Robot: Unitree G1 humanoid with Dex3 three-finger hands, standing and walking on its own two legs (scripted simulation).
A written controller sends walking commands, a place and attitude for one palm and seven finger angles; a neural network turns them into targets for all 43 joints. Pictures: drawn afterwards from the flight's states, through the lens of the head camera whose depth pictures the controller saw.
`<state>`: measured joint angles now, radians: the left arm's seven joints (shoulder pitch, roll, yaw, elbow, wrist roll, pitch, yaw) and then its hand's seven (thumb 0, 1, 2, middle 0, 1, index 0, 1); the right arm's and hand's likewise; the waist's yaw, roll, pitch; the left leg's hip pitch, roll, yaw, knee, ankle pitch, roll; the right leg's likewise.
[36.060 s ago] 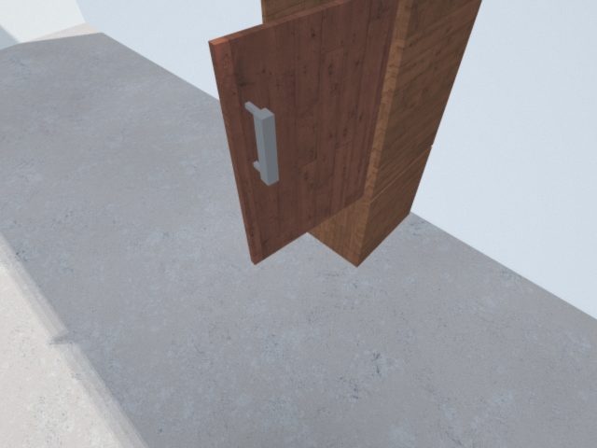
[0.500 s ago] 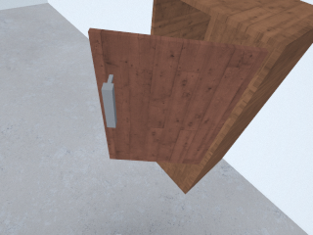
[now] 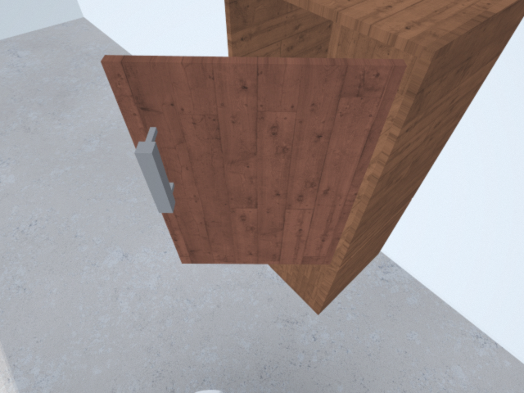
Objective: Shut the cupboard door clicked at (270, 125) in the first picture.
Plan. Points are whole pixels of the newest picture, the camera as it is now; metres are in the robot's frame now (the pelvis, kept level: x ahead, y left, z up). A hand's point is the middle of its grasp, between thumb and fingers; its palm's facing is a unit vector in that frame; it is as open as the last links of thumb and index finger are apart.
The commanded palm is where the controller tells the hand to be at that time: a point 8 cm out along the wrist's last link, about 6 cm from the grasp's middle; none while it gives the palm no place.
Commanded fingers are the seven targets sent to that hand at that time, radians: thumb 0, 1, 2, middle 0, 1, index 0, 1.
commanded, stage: come to a stop and stand still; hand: left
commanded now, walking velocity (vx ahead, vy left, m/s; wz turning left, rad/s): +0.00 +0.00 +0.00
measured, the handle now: (160, 171) +0.45 +0.20 +0.07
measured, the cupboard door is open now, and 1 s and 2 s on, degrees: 48 48 48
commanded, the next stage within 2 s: look again from close up in 0.38 s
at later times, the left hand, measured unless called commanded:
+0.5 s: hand out of the picture -0.06 +0.16 -0.17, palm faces +0.04 -0.99 -0.16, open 7.3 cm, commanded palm none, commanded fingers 0.00 0.90 0.90 -0.20 -0.30 -0.20 -0.30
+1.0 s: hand out of the picture +0.01 +0.18 -0.16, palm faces +0.00 -0.97 -0.24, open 7.3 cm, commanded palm none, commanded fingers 0.00 0.90 0.90 -0.20 -0.30 -0.20 -0.30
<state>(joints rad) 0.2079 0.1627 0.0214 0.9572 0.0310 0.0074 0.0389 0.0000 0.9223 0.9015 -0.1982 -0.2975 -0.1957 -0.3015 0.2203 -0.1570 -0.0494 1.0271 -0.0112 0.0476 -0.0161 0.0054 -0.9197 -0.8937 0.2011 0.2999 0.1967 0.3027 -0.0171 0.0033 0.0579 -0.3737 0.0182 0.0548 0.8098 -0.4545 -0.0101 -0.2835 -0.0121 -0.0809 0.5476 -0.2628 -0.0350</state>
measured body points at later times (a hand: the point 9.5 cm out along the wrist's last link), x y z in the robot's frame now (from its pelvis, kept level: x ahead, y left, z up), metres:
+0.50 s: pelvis -0.02 +0.00 +0.01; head -0.01 +0.01 +0.46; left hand -0.06 +0.21 -0.15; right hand -0.03 -0.21 -0.15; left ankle -0.01 +0.10 -0.73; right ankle +0.02 -0.10 -0.73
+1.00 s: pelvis +0.00 +0.00 +0.01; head +0.00 -0.02 +0.46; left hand +0.01 +0.23 -0.14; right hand -0.02 -0.21 -0.16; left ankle -0.01 +0.10 -0.73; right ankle +0.02 -0.10 -0.73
